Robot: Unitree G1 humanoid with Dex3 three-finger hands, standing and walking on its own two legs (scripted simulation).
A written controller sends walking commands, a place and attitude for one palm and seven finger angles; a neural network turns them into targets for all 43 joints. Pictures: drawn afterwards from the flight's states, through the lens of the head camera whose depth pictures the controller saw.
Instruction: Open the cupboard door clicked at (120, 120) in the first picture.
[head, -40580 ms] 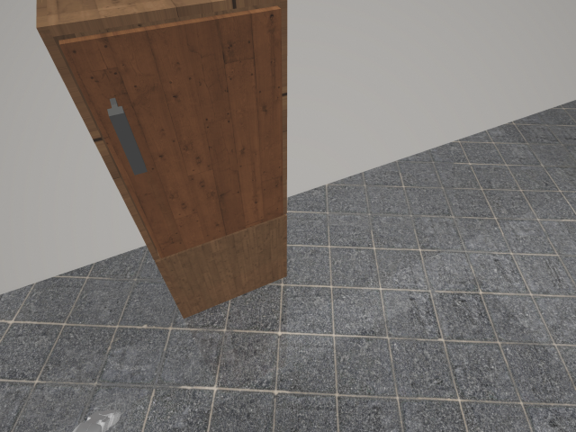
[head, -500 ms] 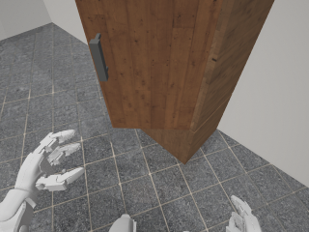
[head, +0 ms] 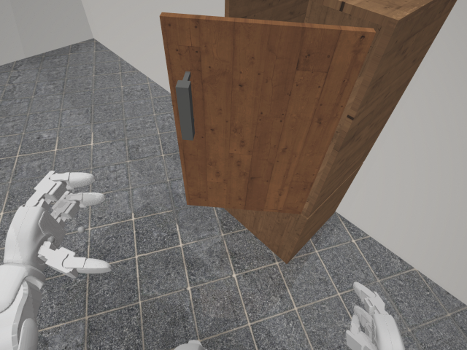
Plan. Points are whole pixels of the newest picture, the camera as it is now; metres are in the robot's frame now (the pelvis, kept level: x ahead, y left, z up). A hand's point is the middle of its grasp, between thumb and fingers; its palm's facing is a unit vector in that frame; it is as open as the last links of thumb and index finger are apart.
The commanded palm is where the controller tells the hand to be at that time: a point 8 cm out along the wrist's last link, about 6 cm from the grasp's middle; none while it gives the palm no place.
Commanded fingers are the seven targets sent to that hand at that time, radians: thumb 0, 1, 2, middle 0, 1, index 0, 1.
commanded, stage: raise the hand with hooked fingers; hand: left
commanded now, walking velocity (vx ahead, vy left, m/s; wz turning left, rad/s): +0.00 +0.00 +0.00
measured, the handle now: (187, 106) +0.57 +0.15 +0.10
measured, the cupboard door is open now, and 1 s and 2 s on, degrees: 41 41 41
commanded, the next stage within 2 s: move the hooked fingers beside the handle in 0.86 s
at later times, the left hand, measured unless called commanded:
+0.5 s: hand (72, 209) +0.28 +0.27 +0.12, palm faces +0.01 -1.00 -0.03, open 14.0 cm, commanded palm +0.25 +0.31 +0.13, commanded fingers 0.00 -0.50 0.30 -0.30 -1.20 -0.30 -1.20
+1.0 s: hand (94, 207) +0.29 +0.24 +0.12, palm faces +0.03 -1.00 -0.01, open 14.0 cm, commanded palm +0.27 +0.29 +0.12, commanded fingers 0.00 -0.50 0.30 -0.30 -1.20 -0.30 -1.20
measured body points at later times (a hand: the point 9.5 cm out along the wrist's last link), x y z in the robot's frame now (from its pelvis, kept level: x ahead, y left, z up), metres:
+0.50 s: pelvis -0.01 -0.01 +0.02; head +0.00 -0.01 +0.46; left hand +0.27 +0.32 +0.12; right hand +0.14 -0.26 -0.06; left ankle +0.06 +0.09 -0.70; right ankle -0.03 -0.14 -0.70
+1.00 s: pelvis +0.00 -0.03 +0.01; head +0.01 -0.04 +0.46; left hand +0.28 +0.29 +0.12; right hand +0.16 -0.28 -0.07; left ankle +0.06 +0.09 -0.70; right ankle -0.03 -0.14 -0.70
